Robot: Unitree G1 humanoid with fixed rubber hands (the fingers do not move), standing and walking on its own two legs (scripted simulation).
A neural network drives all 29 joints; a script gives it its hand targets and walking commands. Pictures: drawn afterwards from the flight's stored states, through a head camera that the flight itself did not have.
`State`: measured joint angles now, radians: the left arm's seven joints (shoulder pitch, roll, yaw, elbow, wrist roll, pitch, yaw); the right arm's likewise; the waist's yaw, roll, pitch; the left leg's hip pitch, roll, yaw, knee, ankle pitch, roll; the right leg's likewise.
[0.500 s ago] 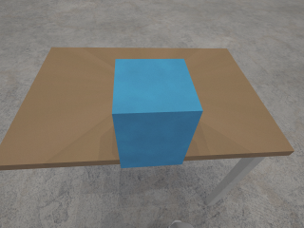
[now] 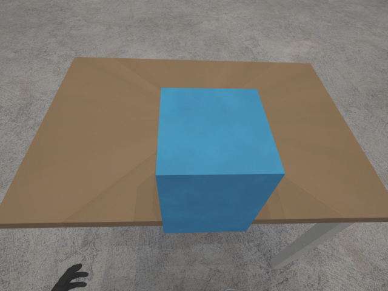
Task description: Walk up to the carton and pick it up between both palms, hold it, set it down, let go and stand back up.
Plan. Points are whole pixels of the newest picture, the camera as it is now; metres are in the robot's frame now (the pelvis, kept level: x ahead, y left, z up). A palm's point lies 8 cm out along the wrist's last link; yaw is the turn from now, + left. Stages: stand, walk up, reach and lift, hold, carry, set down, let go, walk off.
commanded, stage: walk up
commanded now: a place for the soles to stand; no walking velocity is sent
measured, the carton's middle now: (207, 165) +0.34 -0.02 +0.08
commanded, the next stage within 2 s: reach and lift in 0.94 s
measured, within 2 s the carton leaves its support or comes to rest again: neither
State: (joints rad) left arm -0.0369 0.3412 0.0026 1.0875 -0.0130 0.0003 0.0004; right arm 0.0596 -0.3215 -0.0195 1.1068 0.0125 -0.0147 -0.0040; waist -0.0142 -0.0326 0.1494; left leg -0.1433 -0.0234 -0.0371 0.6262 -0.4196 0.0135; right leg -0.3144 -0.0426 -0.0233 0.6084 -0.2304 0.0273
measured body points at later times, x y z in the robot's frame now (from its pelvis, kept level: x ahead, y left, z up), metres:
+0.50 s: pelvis +0.01 -0.01 +0.02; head +0.03 +0.00 +0.47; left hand +0.10 +0.28 -0.12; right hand +0.11 -0.30 -0.12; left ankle -0.05 +0.11 -0.72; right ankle +0.06 -0.14 -0.72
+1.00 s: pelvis +0.00 -0.02 +0.01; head +0.02 -0.02 +0.46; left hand +0.11 +0.27 -0.12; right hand +0.07 -0.31 -0.12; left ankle -0.05 +0.11 -0.72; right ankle +0.06 -0.14 -0.72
